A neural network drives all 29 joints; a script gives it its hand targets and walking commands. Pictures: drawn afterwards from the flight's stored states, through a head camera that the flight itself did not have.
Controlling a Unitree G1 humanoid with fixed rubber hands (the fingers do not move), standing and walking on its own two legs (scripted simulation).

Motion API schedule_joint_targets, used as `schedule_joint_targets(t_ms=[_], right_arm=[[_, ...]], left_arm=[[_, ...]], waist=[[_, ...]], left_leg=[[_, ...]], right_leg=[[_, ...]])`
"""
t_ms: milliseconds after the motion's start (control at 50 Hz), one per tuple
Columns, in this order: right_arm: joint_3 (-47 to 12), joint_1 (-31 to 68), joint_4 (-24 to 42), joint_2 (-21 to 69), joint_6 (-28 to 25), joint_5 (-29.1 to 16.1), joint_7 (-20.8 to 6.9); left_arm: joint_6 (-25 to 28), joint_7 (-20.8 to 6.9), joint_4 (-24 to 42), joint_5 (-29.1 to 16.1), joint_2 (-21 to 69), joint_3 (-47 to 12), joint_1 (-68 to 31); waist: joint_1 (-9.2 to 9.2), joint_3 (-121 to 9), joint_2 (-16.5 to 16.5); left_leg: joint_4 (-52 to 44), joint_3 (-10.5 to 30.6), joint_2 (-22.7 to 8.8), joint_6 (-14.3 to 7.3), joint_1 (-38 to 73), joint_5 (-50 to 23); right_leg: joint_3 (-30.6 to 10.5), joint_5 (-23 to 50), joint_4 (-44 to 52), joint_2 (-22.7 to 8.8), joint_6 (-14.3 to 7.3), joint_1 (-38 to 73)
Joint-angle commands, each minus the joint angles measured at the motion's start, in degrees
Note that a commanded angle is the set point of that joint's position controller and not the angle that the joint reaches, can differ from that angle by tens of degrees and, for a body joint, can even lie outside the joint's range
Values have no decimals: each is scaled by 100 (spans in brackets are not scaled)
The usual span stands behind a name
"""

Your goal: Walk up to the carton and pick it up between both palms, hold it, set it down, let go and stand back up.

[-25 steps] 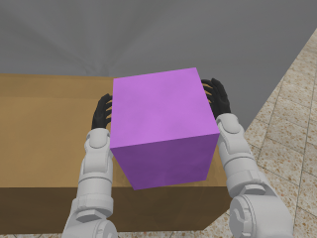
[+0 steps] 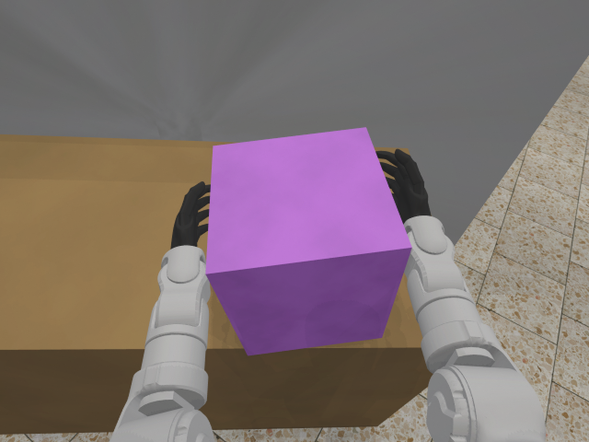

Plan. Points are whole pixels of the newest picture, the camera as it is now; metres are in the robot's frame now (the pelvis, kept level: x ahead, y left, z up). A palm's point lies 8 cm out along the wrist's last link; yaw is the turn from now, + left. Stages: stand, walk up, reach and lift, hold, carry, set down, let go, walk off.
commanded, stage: set down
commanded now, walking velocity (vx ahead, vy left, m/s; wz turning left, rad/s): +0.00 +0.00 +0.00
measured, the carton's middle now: (303, 248) +0.39 +0.01 +0.04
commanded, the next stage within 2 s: none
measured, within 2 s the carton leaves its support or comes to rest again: rests again in 0.12 s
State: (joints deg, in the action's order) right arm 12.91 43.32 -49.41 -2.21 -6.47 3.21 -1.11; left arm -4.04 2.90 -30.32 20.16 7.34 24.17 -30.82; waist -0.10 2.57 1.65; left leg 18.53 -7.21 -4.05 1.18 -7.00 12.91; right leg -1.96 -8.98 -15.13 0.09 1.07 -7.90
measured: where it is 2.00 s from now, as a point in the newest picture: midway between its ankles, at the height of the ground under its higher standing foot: outside the picture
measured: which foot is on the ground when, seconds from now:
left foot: down 0.00-1.00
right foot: down 0.00-1.00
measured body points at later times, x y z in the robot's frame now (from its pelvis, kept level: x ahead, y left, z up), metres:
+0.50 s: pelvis -0.02 -0.01 +0.00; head +0.02 +0.00 +0.45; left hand +0.37 +0.19 +0.04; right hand +0.40 -0.16 +0.08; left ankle -0.04 +0.12 -0.75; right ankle -0.01 -0.14 -0.75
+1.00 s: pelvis -0.06 -0.02 +0.00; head -0.06 -0.01 +0.45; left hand +0.29 +0.20 +0.03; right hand +0.31 -0.18 +0.05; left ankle -0.04 +0.12 -0.75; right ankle -0.01 -0.14 -0.75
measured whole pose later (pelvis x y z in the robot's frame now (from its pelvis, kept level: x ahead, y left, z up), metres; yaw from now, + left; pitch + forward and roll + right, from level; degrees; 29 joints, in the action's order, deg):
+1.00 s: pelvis -0.06 -0.02 +0.00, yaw +0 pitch -2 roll +0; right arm -6.6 31.8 -54.4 -11.0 -10.7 -14.7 -0.8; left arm 2.4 7.4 -41.6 -0.1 -4.6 14.8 -23.7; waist 0.1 2.6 0.7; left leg 22.3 -7.1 -5.4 2.0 -9.9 9.8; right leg -2.0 -6.2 -19.6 1.3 -0.2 -11.3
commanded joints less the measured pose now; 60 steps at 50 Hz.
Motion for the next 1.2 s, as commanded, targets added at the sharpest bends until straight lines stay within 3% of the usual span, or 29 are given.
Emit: schedule_joint_targets(t_ms=[0,60,140,240,380,480,640,760,880,1180], right_arm=[[-1207,1673,-898,-1089,-102,-954,-14],[-1586,2077,-885,-1432,-231,-1526,100],[-1995,2231,-775,-1425,-302,-1942,208],[-2323,2141,-714,-1546,-334,-2238,290],[-2502,1416,-371,-1682,-498,-2387,401],[-2501,992,-42,-1749,-609,-2378,419],[-2206,784,706,-2013,-774,-2362,280],[-2054,769,990,-2173,-629,-2420,124],[-1955,371,1058,-2158,-467,-2403,-3],[-1407,-1109,2491,-2369,-425,-2210,-181]], left_arm=[[243,403,-485,-757,-1061,-558,-2078],[405,640,-343,-1163,-1152,-999,-2489],[453,632,-810,-1566,-1167,-1404,-2582],[398,544,-1217,-1660,-1516,-1166,-2469],[314,355,-781,-1632,-1737,-1011,-1705],[419,242,-217,-1688,-1837,-965,-1317],[954,309,352,-2094,-1891,-1426,-1251],[1005,466,73,-2373,-2018,-1636,-1272],[791,558,-17,-2382,-1978,-1638,-970],[504,535,1670,-2551,-1916,-1846,354]], waist=[[1166,-2240,-455],[1148,-2821,-770],[1045,-3077,-810],[1295,-3272,-803],[1307,-3190,-750],[1236,-3146,-676],[990,-3292,-744],[990,-2896,-647],[971,-2486,-430],[631,-2302,-275]], left_leg=[[381,-49,322,189,-130,-3540],[636,1,284,391,171,-4031],[800,58,293,413,14,-3974],[802,36,293,358,-269,-3771],[712,20,364,267,-380,-3783],[559,20,416,218,-368,-3608],[492,145,428,307,-89,-3076],[302,227,426,234,-298,-1646],[79,293,434,100,-407,-778],[-173,467,495,31,-76,-463]], right_leg=[[312,2024,-451,512,-198,489],[300,2150,-477,634,-320,149],[258,2334,-453,629,-379,-73],[231,2354,-533,554,-374,80],[210,3036,-656,511,-298,715],[214,3089,-664,493,-255,1030],[319,2123,-460,547,-319,635],[321,720,-332,481,-407,313],[273,-31,-277,377,-423,289],[284,-183,-185,375,-481,369]])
